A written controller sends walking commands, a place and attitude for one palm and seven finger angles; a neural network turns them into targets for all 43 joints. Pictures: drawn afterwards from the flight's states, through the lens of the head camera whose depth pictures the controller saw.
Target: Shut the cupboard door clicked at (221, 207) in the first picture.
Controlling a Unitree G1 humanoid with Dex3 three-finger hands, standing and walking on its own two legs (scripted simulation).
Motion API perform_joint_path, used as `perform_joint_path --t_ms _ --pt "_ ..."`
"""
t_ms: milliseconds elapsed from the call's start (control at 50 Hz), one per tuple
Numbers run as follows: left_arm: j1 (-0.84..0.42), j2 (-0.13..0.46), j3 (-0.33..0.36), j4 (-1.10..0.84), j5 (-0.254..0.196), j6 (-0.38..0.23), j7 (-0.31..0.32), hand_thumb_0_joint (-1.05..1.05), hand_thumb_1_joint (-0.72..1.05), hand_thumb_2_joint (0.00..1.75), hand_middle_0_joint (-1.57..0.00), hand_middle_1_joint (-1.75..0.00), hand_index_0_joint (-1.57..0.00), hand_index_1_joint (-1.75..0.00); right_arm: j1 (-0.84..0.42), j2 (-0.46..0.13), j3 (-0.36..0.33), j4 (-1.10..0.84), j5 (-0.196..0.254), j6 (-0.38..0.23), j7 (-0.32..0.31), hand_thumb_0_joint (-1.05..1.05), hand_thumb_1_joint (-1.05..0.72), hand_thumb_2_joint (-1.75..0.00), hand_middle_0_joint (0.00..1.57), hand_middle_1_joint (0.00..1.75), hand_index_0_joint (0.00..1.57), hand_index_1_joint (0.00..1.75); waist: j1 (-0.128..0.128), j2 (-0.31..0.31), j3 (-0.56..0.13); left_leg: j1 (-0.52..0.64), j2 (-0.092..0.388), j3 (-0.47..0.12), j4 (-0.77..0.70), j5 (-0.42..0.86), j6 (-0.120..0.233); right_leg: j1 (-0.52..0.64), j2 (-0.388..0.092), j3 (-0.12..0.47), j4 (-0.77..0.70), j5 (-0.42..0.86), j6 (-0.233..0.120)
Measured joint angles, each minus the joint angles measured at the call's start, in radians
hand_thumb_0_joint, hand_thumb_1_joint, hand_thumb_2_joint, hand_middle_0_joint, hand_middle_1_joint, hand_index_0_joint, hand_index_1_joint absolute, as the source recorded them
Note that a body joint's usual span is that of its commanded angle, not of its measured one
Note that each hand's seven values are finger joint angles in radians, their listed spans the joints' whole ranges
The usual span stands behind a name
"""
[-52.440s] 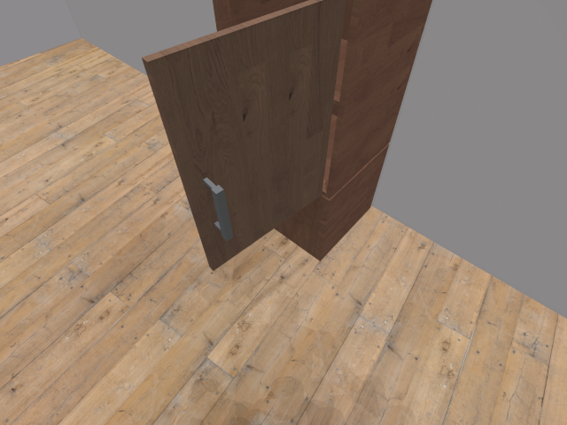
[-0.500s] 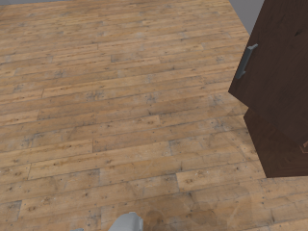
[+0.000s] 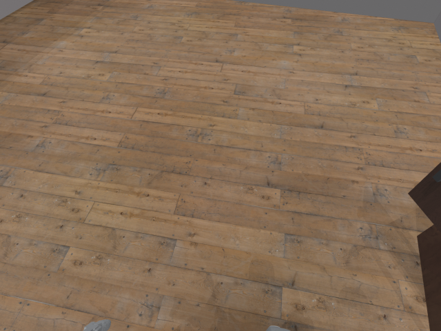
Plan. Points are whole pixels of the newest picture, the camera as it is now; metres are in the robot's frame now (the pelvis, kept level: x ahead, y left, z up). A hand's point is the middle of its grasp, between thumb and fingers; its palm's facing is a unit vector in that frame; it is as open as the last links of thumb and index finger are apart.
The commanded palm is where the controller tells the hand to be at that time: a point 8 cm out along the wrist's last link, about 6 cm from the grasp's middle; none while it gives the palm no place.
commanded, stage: walk to a spot facing it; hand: left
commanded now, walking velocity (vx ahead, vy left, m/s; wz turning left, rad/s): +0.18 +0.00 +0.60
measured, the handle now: out of the picture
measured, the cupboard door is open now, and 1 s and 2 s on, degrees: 34 34 34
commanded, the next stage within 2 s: turn to face it in 0.16 s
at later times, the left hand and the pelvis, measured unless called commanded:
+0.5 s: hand out of the picture +0.06 +0.20 -0.18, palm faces +0.26 -0.94 -0.20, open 7.4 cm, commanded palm none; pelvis +0.13 +0.02 -0.01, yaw +10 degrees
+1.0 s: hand (121, 278) +0.25 +0.25 -0.17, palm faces -0.06 -0.97 -0.23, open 7.4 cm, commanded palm none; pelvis +0.18 +0.05 +0.00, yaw -8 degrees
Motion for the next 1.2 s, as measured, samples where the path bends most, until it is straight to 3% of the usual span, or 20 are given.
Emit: perform_joint_path --t_ms 20,80,120,160,260,320,360,380,460,500,660,700,760,820,940,980,1000,1060,1100,1200 --pt "0.003 0.003 -0.003 -0.01 0.002 -0.013 0.0 0.01 0.9 0.9 -0.2 -0.3 -0.2 -0.3 0.016 -0.001 -0.003 0.005 0.004 0.003 0.001 0.01 -0.9 -0.9 0.2 0.3 0.2 0.3 -0.002 -0.001 -0.008 -0.013 -0.006 -0.009 0.046 -0.039 0.008 0.029 0.001 -0.004 -0.061 0.021 -0.011" --pt "0.001 -0.027 -0.013 -0.015 0.003 -0.036 0.018 0.01 0.9 0.9 -0.2 -0.3 -0.2 -0.3 0.02 -0.02 -0.02 0.035 0.007 0.021 0.0 0.01 -0.9 -0.9 0.2 0.3 0.2 0.3 -0.002 0.025 -0.004 -0.132 -0.013 0.003 0.394 -0.168 0.018 0.053 -0.011 -0.056 -0.017 0.025 -0.061" --pt "0.02 -0.049 -0.017 -0.008 0.001 -0.036 0.032 0.0 0.9 0.9 -0.2 -0.3 -0.2 -0.3 0.01 -0.028 -0.028 0.045 0.004 0.027 0.005 0.01 -0.9 -0.9 0.2 0.3 0.2 0.3 -0.004 0.024 -0.007 -0.213 -0.002 0.048 0.57 -0.119 0.011 0.1 -0.024 -0.084 -0.053 0.009 -0.069" --pt "0.039 -0.067 -0.021 0.007 0.001 -0.037 0.04 0.0 0.9 0.9 -0.2 -0.3 -0.2 -0.3 -0.007 -0.031 -0.032 0.04 0.004 0.029 0.011 0.01 -0.91 -0.9 0.2 0.3 0.2 0.3 -0.012 0.017 -0.008 -0.269 0.019 0.088 0.621 -0.067 -0.003 0.15 -0.038 -0.112 -0.11 0.017 -0.063" --pt "0.072 -0.089 -0.027 0.043 0.001 -0.035 0.05 0.0 0.91 0.9 -0.2 -0.3 -0.2 -0.3 -0.067 -0.018 -0.025 0.001 0.008 0.03 0.023 0.01 -0.91 -0.9 0.2 0.3 0.2 0.29 -0.011 -0.018 0.024 -0.31 0.052 0.157 0.439 -0.007 -0.018 0.248 -0.07 -0.186 -0.187 0.006 -0.047" --pt "0.091 -0.083 -0.024 0.059 0.004 -0.031 0.051 0.01 0.92 0.9 -0.2 -0.3 -0.2 -0.3 -0.113 -0.008 -0.013 -0.018 0.009 0.025 0.024 0.01 -0.91 -0.9 0.19 0.3 0.2 0.29 0.014 -0.037 0.051 -0.279 0.049 0.186 0.265 0.017 -0.004 0.278 -0.084 -0.218 -0.164 -0.035 -0.031" --pt "0.117 -0.078 -0.025 0.072 0.001 -0.029 0.054 0.01 0.91 0.9 -0.2 -0.3 -0.2 -0.3 -0.143 -0.001 -0.001 -0.028 0.007 0.01 0.02 0.01 -0.91 -0.9 0.19 0.3 0.2 0.29 0.036 -0.047 0.062 -0.219 0.038 0.2 0.117 0.109 0.01 0.281 -0.091 -0.216 -0.113 -0.077 -0.019" --pt "0.139 -0.081 -0.028 0.08 -0.003 -0.025 0.056 0.01 0.91 0.9 -0.2 -0.3 -0.2 -0.3 -0.15 -0.005 0.007 -0.037 0.003 -0.004 0.019 0.01 -0.91 -0.9 0.19 0.3 0.2 0.29 0.048 -0.032 0.054 -0.183 0.052 0.196 0.051 0.228 0.03 0.264 -0.08 -0.207 -0.059 -0.101 -0.015" --pt "0.138 -0.063 -0.033 0.144 -0.013 0.016 0.069 0.01 0.91 0.9 -0.2 -0.3 -0.2 -0.3 -0.193 0.037 0.034 -0.029 0.005 -0.035 -0.012 0.01 -0.91 -0.9 0.2 0.3 0.2 0.29 0.072 -0.067 0.056 -0.149 0.051 0.23 0.109 0.075 0.061 0.147 -0.045 -0.025 0.224 -0.274 -0.031" --pt "0.125 -0.069 -0.032 0.163 -0.014 0.033 0.063 0.01 0.91 0.9 -0.2 -0.3 -0.2 -0.3 -0.204 0.053 0.044 -0.023 0.005 -0.032 -0.025 0.01 -0.91 -0.9 0.2 0.3 0.2 0.3 0.075 -0.055 0.051 -0.116 0.06 0.243 0.081 0.07 0.051 0.107 -0.025 0.011 0.265 -0.268 -0.034" --pt "0.103 -0.089 -0.007 0.117 0.001 0.039 0.024 0.01 0.91 0.9 -0.2 -0.3 -0.2 -0.3 -0.197 0.072 0.033 0.005 0.008 0.017 -0.025 0.01 -0.9 -0.9 0.2 0.3 0.2 0.3 0.078 0.004 0.023 -0.062 0.125 0.315 0.082 0.03 0.025 0.076 0.018 -0.018 0.058 -0.03 -0.043" --pt "0.104 -0.085 0.0 0.101 0.006 0.032 0.021 0.01 0.91 0.9 -0.2 -0.3 -0.2 -0.3 -0.182 0.063 0.019 0.005 0.012 0.027 -0.022 0.01 -0.9 -0.9 0.2 0.3 0.21 0.3 0.079 0.003 0.014 -0.081 0.135 0.336 0.14 -0.013 0.012 0.08 0.028 0.002 0.016 -0.005 -0.069" --pt "0.086 -0.098 -0.004 0.091 0.008 0.021 0.029 0.0 0.91 0.9 -0.2 -0.3 -0.2 -0.3 -0.168 0.026 -0.006 0.009 0.017 0.049 -0.026 0.01 -0.9 -0.9 0.2 0.3 0.2 0.3 0.076 0.029 0.015 -0.17 0.087 0.217 0.355 -0.161 -0.01 0.064 0.051 0.018 0.02 -0.027 -0.084" --pt "0.078 -0.095 -0.002 0.077 0.005 0.018 0.041 0.0 0.9 0.9 -0.2 -0.3 -0.2 -0.3 -0.162 0.005 -0.014 0.008 0.019 0.047 -0.032 0.01 -0.9 -0.9 0.2 0.3 0.2 0.3 0.07 0.014 0.022 -0.226 0.042 0.15 0.492 -0.142 -0.026 0.081 0.068 0.059 -0.055 0.022 -0.081" --pt "0.056 -0.05 0.011 0.066 0.005 0.03 0.041 0.0 0.9 0.9 -0.2 -0.3 -0.2 -0.3 -0.14 -0.01 -0.014 -0.022 0.026 0.026 -0.042 0.01 -0.91 -0.9 0.2 0.3 0.2 0.3 0.051 -0.039 0.015 -0.178 0.025 0.118 0.278 -0.097 -0.041 0.104 0.082 0.143 -0.132 0.064 -0.061" --pt "0.045 -0.031 0.016 0.062 0.001 0.04 0.038 0.0 0.9 0.9 -0.2 -0.3 -0.2 -0.3 -0.13 -0.012 -0.009 -0.034 0.028 0.013 -0.044 0.01 -0.91 -0.9 0.2 0.3 0.2 0.3 0.045 -0.053 0.009 -0.123 0.028 0.112 0.109 -0.01 -0.038 0.093 0.091 0.171 -0.108 0.053 -0.047" --pt "0.042 -0.024 0.018 0.056 -0.003 0.047 0.036 0.0 0.9 0.9 -0.2 -0.3 -0.2 -0.3 -0.119 -0.017 -0.005 -0.044 0.025 0.001 -0.043 0.01 -0.91 -0.9 0.2 0.3 0.2 0.3 0.039 -0.046 0.0 -0.098 0.042 0.109 0.026 0.07 -0.018 0.078 0.104 0.178 -0.081 0.039 -0.042" --pt "0.002 0.01 0.026 0.055 -0.002 0.067 0.025 0.01 0.9 0.9 -0.2 -0.3 -0.2 -0.3 -0.098 -0.006 0.01 -0.049 0.008 -0.012 -0.045 0.01 -0.91 -0.9 0.2 0.3 0.2 0.3 0.033 -0.068 0.009 -0.084 0.052 0.154 0.051 0.055 0.026 -0.006 0.101 0.153 0.18 -0.154 -0.039" --pt "-0.025 0.027 0.03 0.047 0.0 0.072 0.015 0.01 0.9 0.9 -0.2 -0.3 -0.2 -0.3 -0.076 0.002 0.022 -0.051 0.002 -0.012 -0.046 0.01 -0.91 -0.9 0.2 0.3 0.2 0.3 0.028 -0.066 0.013 -0.057 0.067 0.173 0.022 0.044 0.03 -0.055 0.093 0.112 0.341 -0.171 -0.028" --pt "-0.08 0.045 0.029 0.01 -0.004 0.074 -0.002 0.01 0.91 0.9 -0.2 -0.3 -0.2 -0.3 -0.036 0.013 0.032 -0.042 -0.001 -0.011 -0.047 0.01 -0.9 -0.9 0.2 0.3 0.2 0.3 0.018 -0.041 0.03 -0.003 0.108 0.226 -0.055 0.072 0.025 -0.075 0.058 0.046 0.393 -0.13 -0.011"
